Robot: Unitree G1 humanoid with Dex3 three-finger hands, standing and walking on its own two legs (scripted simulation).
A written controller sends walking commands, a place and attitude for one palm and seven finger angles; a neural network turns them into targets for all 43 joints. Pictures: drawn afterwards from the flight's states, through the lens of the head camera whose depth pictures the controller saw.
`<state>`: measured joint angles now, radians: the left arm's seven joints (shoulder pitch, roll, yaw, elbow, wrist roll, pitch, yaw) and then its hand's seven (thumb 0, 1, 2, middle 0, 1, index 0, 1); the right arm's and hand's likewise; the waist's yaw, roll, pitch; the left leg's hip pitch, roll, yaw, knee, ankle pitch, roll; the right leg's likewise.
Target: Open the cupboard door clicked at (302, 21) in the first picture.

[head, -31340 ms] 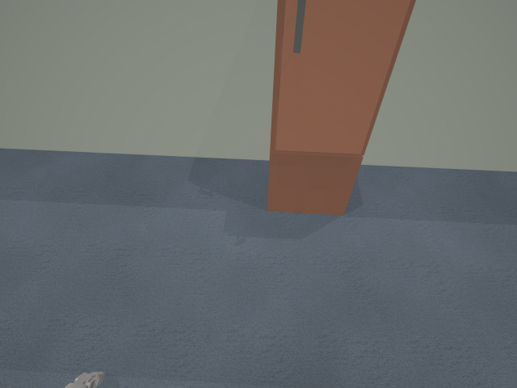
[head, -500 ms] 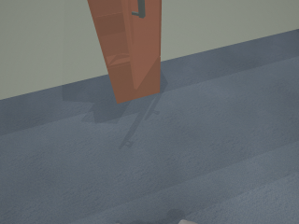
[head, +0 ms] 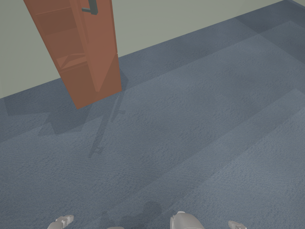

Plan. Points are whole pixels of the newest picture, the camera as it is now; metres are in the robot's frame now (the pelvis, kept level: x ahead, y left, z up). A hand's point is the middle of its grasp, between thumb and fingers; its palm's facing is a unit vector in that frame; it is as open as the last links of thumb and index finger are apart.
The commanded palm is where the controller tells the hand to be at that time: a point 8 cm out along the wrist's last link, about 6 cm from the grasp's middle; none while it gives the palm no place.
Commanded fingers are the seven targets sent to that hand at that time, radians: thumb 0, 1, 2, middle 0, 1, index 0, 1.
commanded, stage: walk to a spot facing it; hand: left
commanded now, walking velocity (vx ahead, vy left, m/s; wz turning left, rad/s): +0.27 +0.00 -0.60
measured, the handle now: out of the picture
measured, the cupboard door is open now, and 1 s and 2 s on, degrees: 48 48 48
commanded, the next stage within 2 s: none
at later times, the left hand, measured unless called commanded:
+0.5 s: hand (106, 193) +0.22 +0.17 -0.19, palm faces -0.33 -0.93 -0.18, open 7.4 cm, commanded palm none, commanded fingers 0.00 0.90 0.90 -0.20 -0.30 -0.20 -0.30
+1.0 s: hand (167, 131) +0.47 -0.02 -0.17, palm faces -0.51 -0.84 -0.20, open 7.3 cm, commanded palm none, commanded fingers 0.00 0.90 0.90 -0.20 -0.30 -0.20 -0.30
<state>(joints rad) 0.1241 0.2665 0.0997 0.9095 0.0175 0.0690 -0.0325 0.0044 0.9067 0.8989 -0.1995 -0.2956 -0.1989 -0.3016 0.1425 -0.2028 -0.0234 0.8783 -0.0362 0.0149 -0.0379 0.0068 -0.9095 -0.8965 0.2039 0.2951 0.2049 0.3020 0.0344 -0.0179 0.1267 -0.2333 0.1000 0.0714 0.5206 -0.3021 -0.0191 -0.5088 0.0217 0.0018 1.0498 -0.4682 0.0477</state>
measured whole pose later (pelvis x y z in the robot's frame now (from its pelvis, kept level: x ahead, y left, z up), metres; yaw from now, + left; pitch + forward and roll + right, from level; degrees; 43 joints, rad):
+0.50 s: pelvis +0.12 -0.01 -0.01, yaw -21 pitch +1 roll -1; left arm 0.25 0.24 0.07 0.99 0.02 0.03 -0.04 0.01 0.90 0.90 -0.20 -0.30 -0.20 -0.30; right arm 0.21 -0.24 -0.04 0.87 -0.04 -0.06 0.00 0.01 -0.91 -0.90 0.20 0.29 0.20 0.30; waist -0.01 -0.03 0.07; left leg -0.35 0.10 0.12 0.64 -0.29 -0.01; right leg -0.34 0.01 0.06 0.92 -0.50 -0.02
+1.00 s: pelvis +0.29 -0.14 +0.00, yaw -31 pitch +1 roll +0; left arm 0.15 0.19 0.06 1.00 0.01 -0.04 0.00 -0.01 0.92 0.90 -0.20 -0.30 -0.20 -0.30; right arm 0.26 -0.18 -0.04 1.02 -0.02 -0.01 0.01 0.01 -0.91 -0.90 0.20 0.29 0.20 0.30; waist -0.05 -0.01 0.10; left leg -0.48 0.15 0.09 0.95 -0.38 -0.06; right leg -0.22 0.00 -0.08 0.47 -0.27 -0.04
